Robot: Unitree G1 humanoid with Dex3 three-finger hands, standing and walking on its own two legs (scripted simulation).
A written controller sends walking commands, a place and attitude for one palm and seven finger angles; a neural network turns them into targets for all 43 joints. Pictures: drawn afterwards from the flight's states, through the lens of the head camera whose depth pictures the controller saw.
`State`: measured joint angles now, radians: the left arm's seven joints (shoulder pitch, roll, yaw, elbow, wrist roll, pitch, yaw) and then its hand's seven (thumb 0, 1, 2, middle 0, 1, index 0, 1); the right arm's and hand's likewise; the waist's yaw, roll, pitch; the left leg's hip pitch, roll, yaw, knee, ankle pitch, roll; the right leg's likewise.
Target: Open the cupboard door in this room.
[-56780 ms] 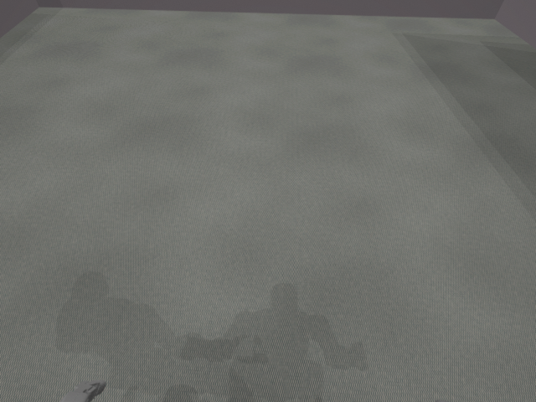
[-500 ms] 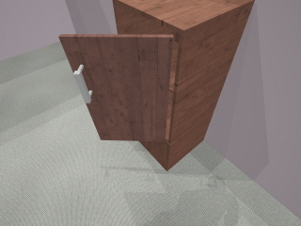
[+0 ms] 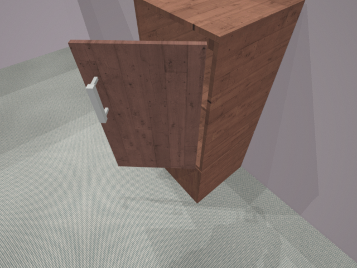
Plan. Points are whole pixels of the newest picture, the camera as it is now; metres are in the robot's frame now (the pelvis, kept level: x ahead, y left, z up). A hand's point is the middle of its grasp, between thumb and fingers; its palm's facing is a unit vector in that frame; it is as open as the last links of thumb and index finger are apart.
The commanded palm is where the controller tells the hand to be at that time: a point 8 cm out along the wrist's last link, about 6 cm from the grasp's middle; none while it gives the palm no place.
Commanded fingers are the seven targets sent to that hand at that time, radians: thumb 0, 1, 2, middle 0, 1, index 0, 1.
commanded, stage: look again from close up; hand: left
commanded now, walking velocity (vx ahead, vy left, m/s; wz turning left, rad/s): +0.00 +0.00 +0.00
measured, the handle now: (99, 100) +0.56 +0.28 +0.04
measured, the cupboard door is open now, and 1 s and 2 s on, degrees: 48 48 48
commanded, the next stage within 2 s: shuffle to correct the standing spot in 0.06 s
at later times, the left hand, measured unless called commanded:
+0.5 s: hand out of the picture -0.01 +0.20 -0.19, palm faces +0.11 -0.98 -0.18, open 7.4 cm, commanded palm none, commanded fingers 0.00 0.90 0.90 -0.20 -0.30 -0.20 -0.30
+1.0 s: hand out of the picture +0.10 +0.22 -0.17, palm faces +0.04 -0.98 -0.21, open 7.2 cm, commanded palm none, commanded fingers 0.00 0.90 0.90 -0.20 -0.30 -0.20 -0.30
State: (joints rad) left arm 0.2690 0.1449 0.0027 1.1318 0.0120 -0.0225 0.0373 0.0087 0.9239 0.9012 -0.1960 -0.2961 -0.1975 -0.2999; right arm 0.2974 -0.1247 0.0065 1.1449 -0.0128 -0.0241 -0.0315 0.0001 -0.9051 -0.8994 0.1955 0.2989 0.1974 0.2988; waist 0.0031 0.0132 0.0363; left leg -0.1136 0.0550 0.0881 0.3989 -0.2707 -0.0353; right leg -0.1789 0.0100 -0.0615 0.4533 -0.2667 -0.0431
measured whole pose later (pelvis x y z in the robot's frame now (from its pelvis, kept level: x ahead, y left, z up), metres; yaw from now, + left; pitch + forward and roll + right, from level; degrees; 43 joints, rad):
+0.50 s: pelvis +0.01 +0.04 -0.01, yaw +1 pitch +0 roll +0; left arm 0.31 0.14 0.04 1.10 0.02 -0.01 0.04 0.00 0.91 0.90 -0.20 -0.30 -0.20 -0.30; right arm 0.31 -0.15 -0.02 1.11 -0.02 0.00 -0.02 0.00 -0.91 -0.90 0.19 0.30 0.20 0.30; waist 0.03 -0.02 0.03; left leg -0.17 0.01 0.10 0.51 -0.35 0.02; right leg -0.21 -0.04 -0.06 0.53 -0.33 0.00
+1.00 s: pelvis +0.04 +0.05 +0.00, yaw +1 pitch -1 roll +1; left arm 0.17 0.15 0.02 1.07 0.00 -0.02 0.05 -0.01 0.94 0.90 -0.20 -0.30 -0.20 -0.30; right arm 0.29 -0.11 -0.01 1.14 -0.02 -0.03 -0.05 0.01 -0.91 -0.90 0.20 0.30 0.20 0.30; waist -0.02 0.00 0.05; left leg -0.05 -0.02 0.11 0.40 -0.34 0.03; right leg -0.23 -0.02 -0.07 0.51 -0.27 -0.02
